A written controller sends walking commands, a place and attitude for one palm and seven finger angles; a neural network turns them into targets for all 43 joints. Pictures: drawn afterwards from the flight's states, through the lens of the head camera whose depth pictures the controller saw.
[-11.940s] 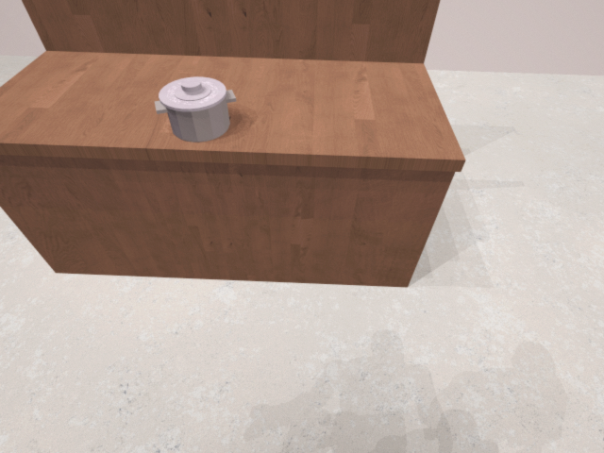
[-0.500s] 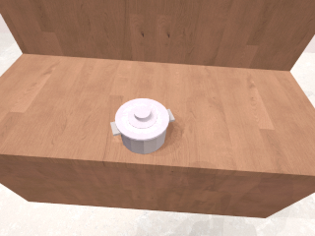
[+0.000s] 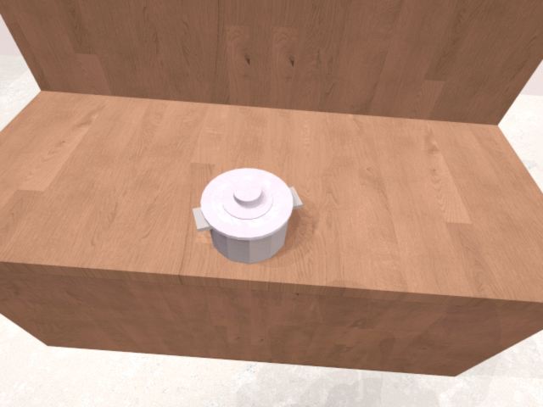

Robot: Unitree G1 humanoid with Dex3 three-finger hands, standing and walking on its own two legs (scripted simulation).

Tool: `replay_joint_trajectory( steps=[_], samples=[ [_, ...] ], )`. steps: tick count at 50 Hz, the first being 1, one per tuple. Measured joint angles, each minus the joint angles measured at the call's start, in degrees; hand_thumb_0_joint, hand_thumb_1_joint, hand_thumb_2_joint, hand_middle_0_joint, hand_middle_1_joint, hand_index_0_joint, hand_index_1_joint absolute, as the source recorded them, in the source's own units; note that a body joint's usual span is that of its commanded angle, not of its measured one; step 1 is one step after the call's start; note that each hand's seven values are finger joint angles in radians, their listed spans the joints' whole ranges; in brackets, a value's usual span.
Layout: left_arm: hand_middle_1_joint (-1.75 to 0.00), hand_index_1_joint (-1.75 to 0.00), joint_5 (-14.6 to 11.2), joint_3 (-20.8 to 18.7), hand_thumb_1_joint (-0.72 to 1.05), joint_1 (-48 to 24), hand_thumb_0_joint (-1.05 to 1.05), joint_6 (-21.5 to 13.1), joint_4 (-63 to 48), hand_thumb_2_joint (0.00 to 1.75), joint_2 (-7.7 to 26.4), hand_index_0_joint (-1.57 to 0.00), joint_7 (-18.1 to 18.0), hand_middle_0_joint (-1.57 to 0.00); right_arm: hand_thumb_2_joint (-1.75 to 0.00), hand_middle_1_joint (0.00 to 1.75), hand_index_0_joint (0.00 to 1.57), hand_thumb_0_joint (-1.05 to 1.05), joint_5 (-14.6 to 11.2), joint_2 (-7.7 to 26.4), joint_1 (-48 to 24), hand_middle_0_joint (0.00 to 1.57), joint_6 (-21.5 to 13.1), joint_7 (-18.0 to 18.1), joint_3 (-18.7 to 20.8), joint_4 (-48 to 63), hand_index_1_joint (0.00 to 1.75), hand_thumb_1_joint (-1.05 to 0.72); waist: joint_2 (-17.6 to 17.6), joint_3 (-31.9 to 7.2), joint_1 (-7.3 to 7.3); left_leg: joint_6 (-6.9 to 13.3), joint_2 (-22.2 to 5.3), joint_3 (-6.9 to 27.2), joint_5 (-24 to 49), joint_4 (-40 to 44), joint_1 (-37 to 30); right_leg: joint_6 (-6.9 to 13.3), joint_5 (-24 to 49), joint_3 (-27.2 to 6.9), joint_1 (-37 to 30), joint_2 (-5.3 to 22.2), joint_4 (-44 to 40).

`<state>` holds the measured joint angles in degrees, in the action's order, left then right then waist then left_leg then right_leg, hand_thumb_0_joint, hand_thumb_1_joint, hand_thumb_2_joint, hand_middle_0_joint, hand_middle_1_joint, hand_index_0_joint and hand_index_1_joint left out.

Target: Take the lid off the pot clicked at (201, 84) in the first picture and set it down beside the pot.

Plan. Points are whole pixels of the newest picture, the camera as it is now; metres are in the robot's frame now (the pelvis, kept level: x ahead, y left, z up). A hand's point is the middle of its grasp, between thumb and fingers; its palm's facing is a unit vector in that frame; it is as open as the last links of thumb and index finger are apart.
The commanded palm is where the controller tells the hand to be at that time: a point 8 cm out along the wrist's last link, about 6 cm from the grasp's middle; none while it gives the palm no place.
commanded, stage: lift the closed hand beside the body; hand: left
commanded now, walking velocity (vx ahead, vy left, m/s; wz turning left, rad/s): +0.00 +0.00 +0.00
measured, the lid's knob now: (247, 193) +0.48 +0.08 +0.02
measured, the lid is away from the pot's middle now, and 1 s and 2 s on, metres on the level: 0.00 0.00 0.00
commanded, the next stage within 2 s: raise the hand higher, near the body in 0.62 s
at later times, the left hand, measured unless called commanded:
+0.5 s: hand out of the picture +0.09 +0.19 -0.07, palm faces +0.24 -0.94 -0.24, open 3.6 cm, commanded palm +0.05 +0.25 -0.05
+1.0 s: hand out of the picture +0.11 +0.23 -0.03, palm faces +0.26 -0.89 -0.38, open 3.1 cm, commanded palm +0.06 +0.27 +0.01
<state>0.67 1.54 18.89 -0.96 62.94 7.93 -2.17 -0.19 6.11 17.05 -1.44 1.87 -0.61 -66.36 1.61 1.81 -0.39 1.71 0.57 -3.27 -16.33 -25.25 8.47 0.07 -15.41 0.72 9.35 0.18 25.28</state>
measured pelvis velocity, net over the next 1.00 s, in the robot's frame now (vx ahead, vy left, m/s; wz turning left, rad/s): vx -0.01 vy -0.01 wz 0.04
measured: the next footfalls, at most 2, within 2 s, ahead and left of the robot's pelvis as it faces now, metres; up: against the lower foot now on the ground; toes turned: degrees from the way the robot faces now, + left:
none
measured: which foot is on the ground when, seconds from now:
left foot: down 0.00-1.00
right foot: down 0.00-1.00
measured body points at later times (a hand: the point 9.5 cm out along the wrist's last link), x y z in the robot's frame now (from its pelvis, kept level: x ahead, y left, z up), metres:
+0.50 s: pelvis -0.03 -0.01 -0.01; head -0.03 +0.00 +0.44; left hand +0.07 +0.24 -0.06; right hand +0.21 -0.22 -0.04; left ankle -0.03 +0.10 -0.74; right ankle -0.02 -0.12 -0.74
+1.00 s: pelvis -0.01 -0.01 -0.01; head +0.00 -0.02 +0.44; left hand +0.09 +0.28 +0.00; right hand +0.17 -0.23 -0.10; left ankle -0.03 +0.10 -0.74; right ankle -0.02 -0.12 -0.74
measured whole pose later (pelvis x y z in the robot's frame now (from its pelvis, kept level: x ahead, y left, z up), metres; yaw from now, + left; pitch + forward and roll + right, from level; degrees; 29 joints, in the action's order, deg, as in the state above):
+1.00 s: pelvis -0.01 -0.01 -0.01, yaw +3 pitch +0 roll +0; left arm -0.5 -7.2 35.6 -2.6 -1.0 14.3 -5.1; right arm -1.6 12.1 13.1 -8.0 4.4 0.7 -37.1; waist -2.0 0.2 -1.7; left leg 1.2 0.7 -0.7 -18.3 -31.5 13.3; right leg 0.5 -18.1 3.4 12.9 0.6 30.9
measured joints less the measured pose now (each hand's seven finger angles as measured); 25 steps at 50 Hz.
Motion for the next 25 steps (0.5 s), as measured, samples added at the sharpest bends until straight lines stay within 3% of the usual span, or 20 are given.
replay_joint_trajectory(
  steps=[1,2,5,8,11,15,25],
  samples=[
    [-0.3,-0.3,0.2,0.0,0.91,-0.2,0.0,-0.3,0.3,0.9,-0.2,-0.2,-0.3,-0.2,-0.9,0.3,0.2,0.01,0.0,0.3,0.0,0.2,0.2,-0.1,-0.1,0.4,0.3,-0.92,-0.4,-0.1,0.16,-0.1,-0.3,0.3,-0.2,-1.1,0.9,-0.1,0.1,0.3,0.3,-0.2,-0.1],
    [-0.3,-0.31,-1.0,1.1,0.91,1.6,0.0,2.0,-6.3,0.9,0.2,-0.2,-0.8,-0.2,-0.9,0.3,0.2,0.02,-0.7,0.8,1.2,0.2,-0.4,-0.2,-0.4,2.7,0.3,-0.92,-0.6,0.2,0.0,0.0,-0.2,0.5,-0.5,-1.8,1.4,-0.1,0.1,0.5,0.6,-0.1,0.3],
    [-0.33,-0.33,-2.0,2.4,0.97,8.4,0.05,4.8,-28.5,0.9,3.6,-0.23,-4.9,-0.23,-0.9,0.3,0.2,0.04,-3.4,3.2,4.9,0.21,-7.3,0.7,-0.5,8.8,0.3,-0.94,-1.5,-0.8,-0.49,0.1,0.5,1.1,-0.6,-2.3,1.7,-0.3,-0.7,1.1,0.9,0.6,1.7],
    [-0.39,-0.39,-1.2,3.6,0.97,6.9,0.05,3.3,-36.3,0.9,4.4,-0.28,-5.9,-0.28,-0.9,0.3,0.2,0.04,-3.1,6.6,3.2,0.21,-11.0,0.1,-0.1,13.3,0.3,-0.94,-3.4,-1.4,0.86,0.7,1.5,2.2,-0.4,-3.2,2.2,-0.7,-1.0,2.3,0.8,1.6,2.5],
    [-0.48,-0.49,-0.3,1.5,0.96,3.8,0.04,1.8,-37.5,0.9,2.4,-0.36,-4.4,-0.36,-0.9,0.3,0.2,0.03,-1.9,8.3,-1.1,0.2,-10.5,-1.1,1.2,18.1,0.3,-0.93,-3.8,-2.8,1.23,0.8,1.7,1.7,-0.1,-3.8,3.4,-0.8,-1.0,1.8,2.7,1.8,4.1],
    [-0.63,-0.64,-0.6,-1.3,0.94,6.4,0.02,-0.7,-44.8,0.9,0.9,-0.5,-2.2,-0.5,-0.9,0.3,0.2,0.02,-1.5,7.8,-5.9,0.2,-8.7,-1.4,2.1,25.7,0.3,-0.92,-2.4,-3.8,0.94,0.3,1.1,1.1,0.0,-4.3,3.7,-0.3,-1.0,1.2,3.5,1.3,5.0],
    [-1.09,-1.1,-1.5,-4.1,0.91,10.6,0.01,-2.7,-51.1,0.9,3.4,-0.92,-1.5,-0.92,-0.9,0.3,0.19,0.01,-1.6,7.2,-9.6,0.2,-6.5,0.9,0.8,37.5,0.3,-0.91,-1.3,-2.3,-2.09,-0.7,-0.1,3.4,-0.4,-7.3,6.9,0.8,-0.9,3.5,4.9,0.2,5.8]
  ],
)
